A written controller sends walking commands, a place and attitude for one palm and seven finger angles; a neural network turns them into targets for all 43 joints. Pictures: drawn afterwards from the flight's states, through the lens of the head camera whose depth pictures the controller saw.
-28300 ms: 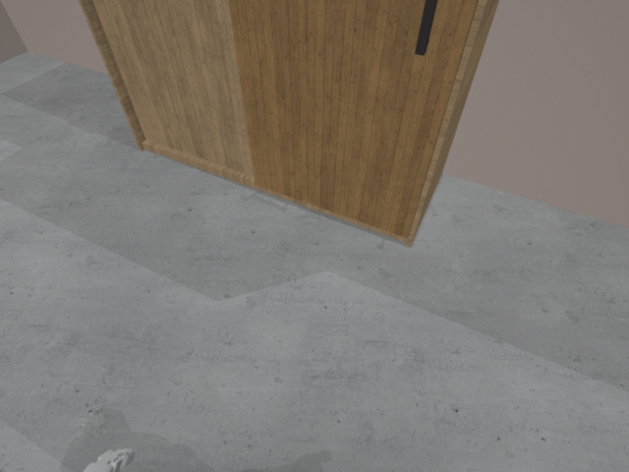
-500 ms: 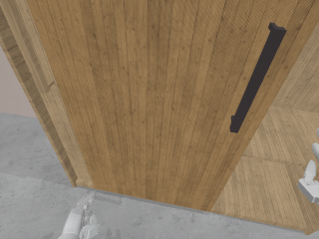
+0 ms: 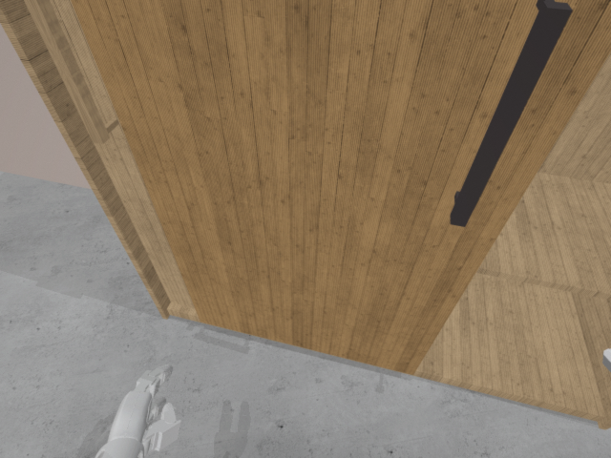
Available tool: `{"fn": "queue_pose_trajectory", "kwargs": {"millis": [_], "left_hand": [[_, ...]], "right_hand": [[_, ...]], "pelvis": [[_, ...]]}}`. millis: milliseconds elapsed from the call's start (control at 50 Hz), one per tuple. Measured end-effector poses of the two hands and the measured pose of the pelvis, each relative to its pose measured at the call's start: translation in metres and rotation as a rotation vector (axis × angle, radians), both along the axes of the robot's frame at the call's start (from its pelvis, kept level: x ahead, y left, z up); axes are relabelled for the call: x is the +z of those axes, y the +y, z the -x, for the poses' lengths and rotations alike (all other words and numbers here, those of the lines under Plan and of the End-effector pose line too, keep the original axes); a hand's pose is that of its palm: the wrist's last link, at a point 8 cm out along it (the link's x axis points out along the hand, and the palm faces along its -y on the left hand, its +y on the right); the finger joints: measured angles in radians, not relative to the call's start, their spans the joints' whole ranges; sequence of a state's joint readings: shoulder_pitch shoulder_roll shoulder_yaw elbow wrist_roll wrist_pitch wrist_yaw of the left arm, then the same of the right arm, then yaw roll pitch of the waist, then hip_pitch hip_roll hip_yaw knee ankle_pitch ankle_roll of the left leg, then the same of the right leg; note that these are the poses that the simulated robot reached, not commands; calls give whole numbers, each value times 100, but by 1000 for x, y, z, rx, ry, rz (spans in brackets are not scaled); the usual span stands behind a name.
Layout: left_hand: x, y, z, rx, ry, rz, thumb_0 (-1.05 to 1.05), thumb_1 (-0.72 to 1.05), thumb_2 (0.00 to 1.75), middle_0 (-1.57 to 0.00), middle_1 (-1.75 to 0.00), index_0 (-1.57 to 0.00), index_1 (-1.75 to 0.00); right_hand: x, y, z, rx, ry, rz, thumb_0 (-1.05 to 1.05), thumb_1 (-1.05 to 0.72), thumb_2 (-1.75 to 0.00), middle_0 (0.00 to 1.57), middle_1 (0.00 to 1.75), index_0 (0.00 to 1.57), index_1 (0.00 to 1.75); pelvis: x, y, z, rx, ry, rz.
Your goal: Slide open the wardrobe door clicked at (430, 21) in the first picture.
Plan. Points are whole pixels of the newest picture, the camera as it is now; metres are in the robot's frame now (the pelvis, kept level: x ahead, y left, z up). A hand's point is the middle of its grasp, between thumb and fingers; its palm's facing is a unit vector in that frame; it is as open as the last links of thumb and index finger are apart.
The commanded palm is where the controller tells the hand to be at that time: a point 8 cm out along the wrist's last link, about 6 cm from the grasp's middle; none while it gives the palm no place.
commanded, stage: step back with the hand held close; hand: right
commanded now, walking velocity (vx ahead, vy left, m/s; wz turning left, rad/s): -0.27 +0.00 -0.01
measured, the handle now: (494, 129) +0.50 -0.24 +0.20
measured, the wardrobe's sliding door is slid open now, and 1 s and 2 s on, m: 0.58 0.58 0.58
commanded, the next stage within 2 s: stop stepping back and stand still in 1.02 s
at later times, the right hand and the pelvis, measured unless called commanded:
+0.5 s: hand out of the picture +0.14 -0.28 +0.16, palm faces +0.47 +0.79 -0.38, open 7.4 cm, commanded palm +0.07 -0.32 +0.17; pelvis -0.05 -0.01 -0.01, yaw -2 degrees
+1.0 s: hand out of the picture +0.06 -0.29 +0.17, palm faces +0.41 +0.81 -0.42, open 7.4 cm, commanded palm +0.01 -0.32 +0.17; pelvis -0.13 -0.02 -0.01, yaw +0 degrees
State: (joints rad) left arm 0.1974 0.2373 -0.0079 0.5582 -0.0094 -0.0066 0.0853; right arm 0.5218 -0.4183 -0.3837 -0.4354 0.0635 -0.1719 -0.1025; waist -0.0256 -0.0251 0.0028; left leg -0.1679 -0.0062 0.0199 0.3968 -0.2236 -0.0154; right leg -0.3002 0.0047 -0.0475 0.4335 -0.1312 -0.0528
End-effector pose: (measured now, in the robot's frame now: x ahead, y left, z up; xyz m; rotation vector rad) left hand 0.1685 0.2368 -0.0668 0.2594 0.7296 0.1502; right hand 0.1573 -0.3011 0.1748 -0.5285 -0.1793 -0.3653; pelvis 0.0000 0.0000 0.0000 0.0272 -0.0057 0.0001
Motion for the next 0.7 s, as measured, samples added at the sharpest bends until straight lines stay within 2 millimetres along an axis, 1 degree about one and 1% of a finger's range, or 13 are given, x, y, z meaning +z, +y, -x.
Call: {"fn": "queue_pose_trajectory", "kwargs": {"millis": [160,260,340,420,480,540,620,700], "left_hand": [[-2,-14,22,-27,-19,-1,1,90,90,-20,-30,-20,-30],[-7,-18,30,-59,-30,9,1,90,90,-20,-30,-21,-30],[-7,-19,37,-79,-26,0,1,90,90,-20,-30,-21,-30],[-6,-17,46,-75,-22,-32,1,90,90,-20,-30,-21,-30],[-3,-16,53,-51,-31,-51,1,90,90,-20,-30,-21,-30],[3,-19,60,-40,-45,-56,1,90,90,-20,-30,-21,-30],[7,-23,67,-62,-43,-42,1,90,90,-20,-30,-21,-30],[-3,-24,70,-88,-33,-33,1,90,90,-20,-30,-21,-30]], "right_hand": [[5,-12,24,-14,-63,58,2,-89,-90,21,30,21,30],[4,-12,46,-39,-79,73,2,-89,-90,21,30,21,30],[2,-9,60,-48,-104,44,2,-89,-90,21,30,21,30],[1,-10,64,-33,-161,7,2,-89,-90,21,30,21,30],[0,-15,63,-11,-190,2,2,-89,-90,21,30,21,30],[3,-22,63,-7,-180,33,2,-89,-90,21,30,21,30],[8,-28,76,-14,-156,71,2,-89,-90,21,30,21,30],[4,-20,93,7,-142,81,2,-89,-90,21,30,21,30]], "pelvis": [[-5,-6,22,-20,4,-1],[-9,-4,35,-33,3,-9],[-9,-2,42,-32,2,-18],[-11,-6,48,-32,-9,-34],[-12,-10,53,-32,-19,-45],[-10,-12,60,-52,-12,-57],[-6,-9,67,-64,30,-61],[-13,-7,81,-11,61,-39]]}}
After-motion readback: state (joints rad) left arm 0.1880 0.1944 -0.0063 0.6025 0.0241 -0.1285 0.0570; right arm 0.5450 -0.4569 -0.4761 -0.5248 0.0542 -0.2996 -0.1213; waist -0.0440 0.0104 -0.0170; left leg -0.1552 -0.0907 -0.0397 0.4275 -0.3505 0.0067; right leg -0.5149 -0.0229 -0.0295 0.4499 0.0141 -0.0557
